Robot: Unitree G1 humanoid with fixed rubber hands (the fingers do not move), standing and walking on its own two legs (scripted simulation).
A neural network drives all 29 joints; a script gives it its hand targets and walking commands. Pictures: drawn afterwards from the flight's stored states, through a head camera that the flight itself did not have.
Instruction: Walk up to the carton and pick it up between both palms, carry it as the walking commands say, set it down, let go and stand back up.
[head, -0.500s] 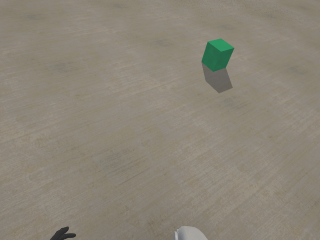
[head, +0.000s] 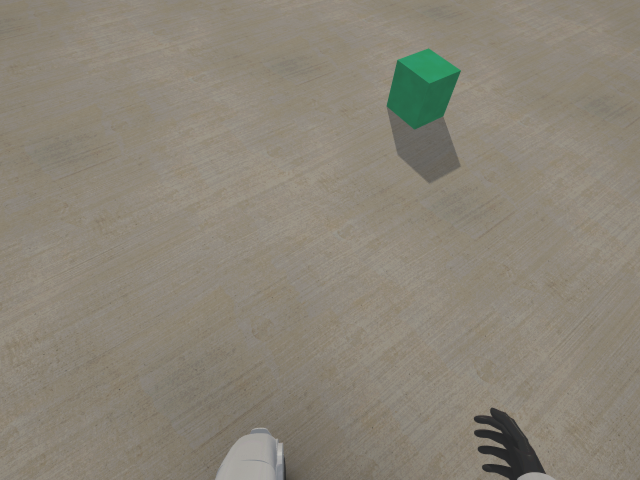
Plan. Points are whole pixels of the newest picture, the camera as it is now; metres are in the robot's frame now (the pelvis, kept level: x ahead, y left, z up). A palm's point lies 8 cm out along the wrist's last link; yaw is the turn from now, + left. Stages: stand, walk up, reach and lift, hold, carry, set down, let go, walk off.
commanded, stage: walk up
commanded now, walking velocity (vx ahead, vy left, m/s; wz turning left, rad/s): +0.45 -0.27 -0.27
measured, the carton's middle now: (421, 89) +1.79 -0.35 -0.62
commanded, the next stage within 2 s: none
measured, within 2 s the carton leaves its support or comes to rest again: neither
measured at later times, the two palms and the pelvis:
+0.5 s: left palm (286, 258) +0.45 +0.11 -0.11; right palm out of the picture +0.14 -0.33 -0.13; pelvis +0.27 -0.10 +0.00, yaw -5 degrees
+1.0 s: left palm (291, 258) +0.47 +0.10 -0.14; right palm (514, 169) +0.74 -0.35 -0.12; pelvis +0.57 -0.12 -0.01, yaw -6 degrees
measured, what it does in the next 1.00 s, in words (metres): walks ahead: right foot, then left foot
